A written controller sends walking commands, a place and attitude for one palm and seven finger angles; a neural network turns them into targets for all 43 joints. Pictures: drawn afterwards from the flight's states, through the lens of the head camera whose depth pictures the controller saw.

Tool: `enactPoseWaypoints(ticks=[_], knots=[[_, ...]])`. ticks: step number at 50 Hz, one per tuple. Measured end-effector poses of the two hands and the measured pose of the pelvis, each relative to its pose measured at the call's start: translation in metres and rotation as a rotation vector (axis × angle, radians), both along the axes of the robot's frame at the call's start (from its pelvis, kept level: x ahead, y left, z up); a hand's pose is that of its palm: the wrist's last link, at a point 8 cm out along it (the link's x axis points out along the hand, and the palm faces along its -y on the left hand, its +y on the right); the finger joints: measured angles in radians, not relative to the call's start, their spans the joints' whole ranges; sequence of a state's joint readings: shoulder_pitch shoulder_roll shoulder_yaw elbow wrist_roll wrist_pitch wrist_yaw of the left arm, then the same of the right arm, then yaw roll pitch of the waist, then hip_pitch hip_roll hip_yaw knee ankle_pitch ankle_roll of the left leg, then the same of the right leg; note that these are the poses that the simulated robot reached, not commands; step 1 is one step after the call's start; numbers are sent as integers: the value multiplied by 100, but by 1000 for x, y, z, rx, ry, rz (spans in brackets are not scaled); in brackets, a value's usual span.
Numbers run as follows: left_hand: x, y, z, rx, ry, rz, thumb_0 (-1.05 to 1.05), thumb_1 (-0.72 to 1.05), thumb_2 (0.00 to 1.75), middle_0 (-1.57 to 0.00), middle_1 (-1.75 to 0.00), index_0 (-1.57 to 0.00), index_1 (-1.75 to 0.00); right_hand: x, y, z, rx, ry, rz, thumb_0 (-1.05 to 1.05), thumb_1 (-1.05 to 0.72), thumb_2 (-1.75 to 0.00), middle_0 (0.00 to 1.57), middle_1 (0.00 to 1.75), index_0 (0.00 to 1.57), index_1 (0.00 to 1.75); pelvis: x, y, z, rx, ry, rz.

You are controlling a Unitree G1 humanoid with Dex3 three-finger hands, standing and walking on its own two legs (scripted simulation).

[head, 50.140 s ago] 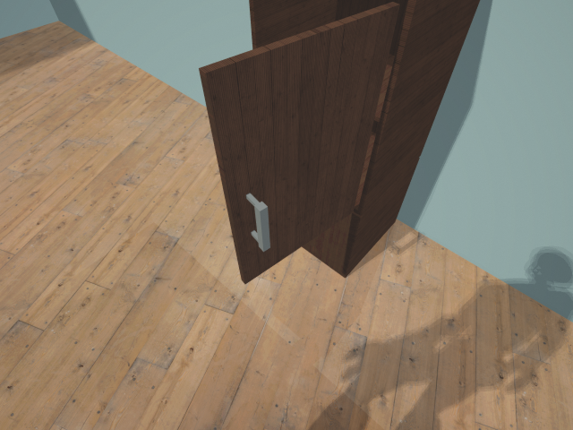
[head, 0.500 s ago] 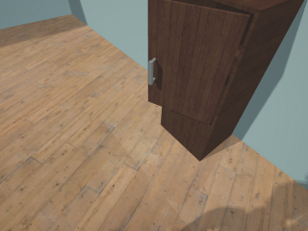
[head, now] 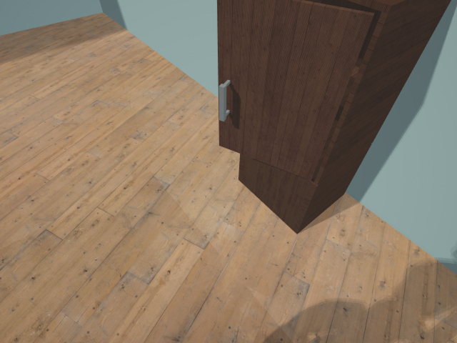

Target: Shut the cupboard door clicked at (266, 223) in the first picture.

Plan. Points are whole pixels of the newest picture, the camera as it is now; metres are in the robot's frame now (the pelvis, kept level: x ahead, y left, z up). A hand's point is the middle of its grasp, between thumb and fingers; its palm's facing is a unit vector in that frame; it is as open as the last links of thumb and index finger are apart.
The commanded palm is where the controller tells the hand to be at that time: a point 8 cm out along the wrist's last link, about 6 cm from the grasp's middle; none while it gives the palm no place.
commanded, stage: look to check the result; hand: left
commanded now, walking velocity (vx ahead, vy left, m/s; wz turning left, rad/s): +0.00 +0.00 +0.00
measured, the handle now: (225, 100) +0.89 +0.06 -0.09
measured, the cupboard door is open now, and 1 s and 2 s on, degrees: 23 23 23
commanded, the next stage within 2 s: walk to a spot facing it in 0.28 s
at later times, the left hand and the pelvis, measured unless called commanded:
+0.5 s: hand out of the picture -0.02 +0.16 -0.18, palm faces +0.04 -0.98 -0.20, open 7.4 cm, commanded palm none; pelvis +0.01 +0.00 +0.00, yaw +1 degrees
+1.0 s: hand out of the picture +0.06 +0.24 -0.16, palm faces +0.31 -0.91 -0.29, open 7.4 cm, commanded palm none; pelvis +0.00 +0.00 -0.01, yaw +18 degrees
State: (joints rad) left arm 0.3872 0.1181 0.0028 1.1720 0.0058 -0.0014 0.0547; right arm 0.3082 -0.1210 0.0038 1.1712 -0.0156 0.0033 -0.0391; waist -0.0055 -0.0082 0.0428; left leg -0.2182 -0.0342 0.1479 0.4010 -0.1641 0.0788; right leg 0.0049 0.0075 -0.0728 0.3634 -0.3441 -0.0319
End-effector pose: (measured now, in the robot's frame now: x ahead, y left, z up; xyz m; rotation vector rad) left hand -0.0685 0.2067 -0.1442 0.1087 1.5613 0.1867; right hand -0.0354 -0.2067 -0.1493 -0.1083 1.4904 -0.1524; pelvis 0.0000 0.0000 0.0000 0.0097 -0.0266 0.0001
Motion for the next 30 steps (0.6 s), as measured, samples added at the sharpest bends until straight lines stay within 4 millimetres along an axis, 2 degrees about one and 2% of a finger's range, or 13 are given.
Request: enactPoseWaypoints(ticks=[17,30], knots=[[35,5,-2,9,-62,-27,0,91,90,-20,-30,-20,-30,31,-16,2,-33,-58,22,1,-91,-90,20,30,20,30,7,-1,0,3,-1,-4],[45,9,-8,39,-103,32,0,91,90,-20,-30,-20,-30,37,-19,-7,-19,-29,67,1,-91,-90,20,30,20,30,6,-5,-8,-3,11,60]])
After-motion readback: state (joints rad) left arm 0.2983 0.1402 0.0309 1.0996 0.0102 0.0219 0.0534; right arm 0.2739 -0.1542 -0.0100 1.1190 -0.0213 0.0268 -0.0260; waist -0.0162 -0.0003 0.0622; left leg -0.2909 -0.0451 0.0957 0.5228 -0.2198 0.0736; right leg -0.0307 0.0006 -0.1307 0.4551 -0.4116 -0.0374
